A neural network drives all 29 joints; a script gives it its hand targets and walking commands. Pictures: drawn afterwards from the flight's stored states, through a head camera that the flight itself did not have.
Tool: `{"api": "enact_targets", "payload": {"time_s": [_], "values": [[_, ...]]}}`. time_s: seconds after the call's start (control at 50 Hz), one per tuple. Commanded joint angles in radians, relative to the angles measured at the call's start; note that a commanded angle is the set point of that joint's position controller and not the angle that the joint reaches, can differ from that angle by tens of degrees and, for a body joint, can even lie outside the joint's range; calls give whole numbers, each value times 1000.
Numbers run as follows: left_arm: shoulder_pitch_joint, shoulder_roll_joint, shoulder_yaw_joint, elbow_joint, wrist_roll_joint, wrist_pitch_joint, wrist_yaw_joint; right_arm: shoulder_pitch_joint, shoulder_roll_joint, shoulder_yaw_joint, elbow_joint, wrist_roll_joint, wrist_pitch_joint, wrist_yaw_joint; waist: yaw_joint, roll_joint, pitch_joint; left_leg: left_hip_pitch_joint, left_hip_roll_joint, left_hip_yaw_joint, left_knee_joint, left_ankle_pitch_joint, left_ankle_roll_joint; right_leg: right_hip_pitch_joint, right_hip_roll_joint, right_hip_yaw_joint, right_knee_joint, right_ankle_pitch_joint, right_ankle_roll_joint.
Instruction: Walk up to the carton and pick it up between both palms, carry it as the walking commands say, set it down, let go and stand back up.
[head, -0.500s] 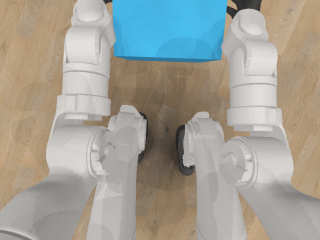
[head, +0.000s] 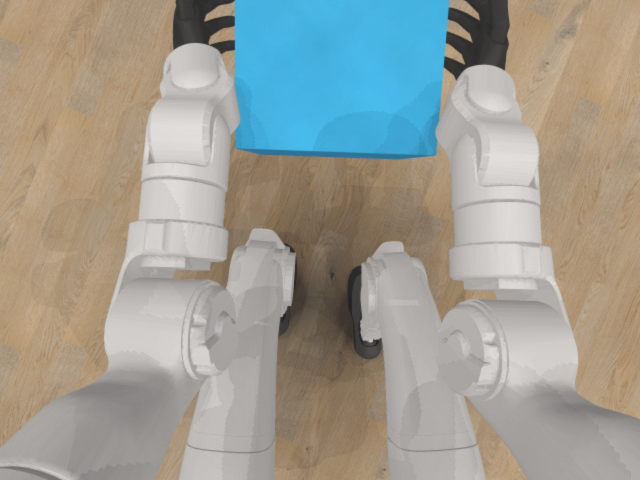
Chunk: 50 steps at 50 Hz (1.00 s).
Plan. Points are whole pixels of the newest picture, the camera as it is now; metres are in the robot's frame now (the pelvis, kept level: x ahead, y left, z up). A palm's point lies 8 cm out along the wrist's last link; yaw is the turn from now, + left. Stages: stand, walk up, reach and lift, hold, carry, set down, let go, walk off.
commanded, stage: reach and lift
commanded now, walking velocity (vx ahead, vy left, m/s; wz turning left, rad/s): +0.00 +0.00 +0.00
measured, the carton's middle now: (335, 83) +0.52 +0.02 -0.13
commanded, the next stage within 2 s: none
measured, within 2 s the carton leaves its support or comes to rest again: neither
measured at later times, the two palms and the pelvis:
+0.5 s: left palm (177, 31) +0.50 +0.15 +0.01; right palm (526, 58) +0.49 -0.12 +0.02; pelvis +0.01 +0.00 +0.06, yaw +0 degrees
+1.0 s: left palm out of the picture +0.47 +0.15 +0.10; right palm (619, 28) +0.46 -0.12 +0.11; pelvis +0.03 +0.01 +0.13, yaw +1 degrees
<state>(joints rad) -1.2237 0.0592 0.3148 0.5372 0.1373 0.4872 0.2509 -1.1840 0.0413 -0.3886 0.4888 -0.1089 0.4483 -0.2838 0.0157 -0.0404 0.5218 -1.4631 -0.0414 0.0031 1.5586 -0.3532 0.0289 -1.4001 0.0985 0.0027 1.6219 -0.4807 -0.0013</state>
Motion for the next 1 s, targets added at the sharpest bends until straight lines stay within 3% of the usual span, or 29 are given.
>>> {"api": "enact_targets", "payload": {"time_s": [0.0, 0.78, 0.88, 0.98], "values": [[-726, -1078, -672, -79, -231, -39, -432, -769, 1049, 695, -63, 222, -22, 446, -7, 66, -2395, 881, -68, -94, -186, 44, -21, 359, 54, 68, -265, 67, -2], [-527, -1183, -693, -64, -181, -63, -477, -558, 1129, 723, -52, 179, -42, 507, -38, 69, -2196, 1212, -46, -123, -561, 92, -25, 710, 23, 89, -661, 135, -5], [-474, -1214, -662, -17, -153, -67, -486, -508, 1160, 691, -5, 153, -45, 521, -38, 70, -2051, 1219, -42, -118, -617, 86, -22, 729, 14, 88, -723, 130, -7], [-348, -1263, -548, 100, -82, -76, -486, -384, 1208, 569, 134, 82, -49, 532, -38, 70, -1669, 1151, -32, -107, -680, 79, -13, 683, 6, 81, -789, 122, -7]]}}
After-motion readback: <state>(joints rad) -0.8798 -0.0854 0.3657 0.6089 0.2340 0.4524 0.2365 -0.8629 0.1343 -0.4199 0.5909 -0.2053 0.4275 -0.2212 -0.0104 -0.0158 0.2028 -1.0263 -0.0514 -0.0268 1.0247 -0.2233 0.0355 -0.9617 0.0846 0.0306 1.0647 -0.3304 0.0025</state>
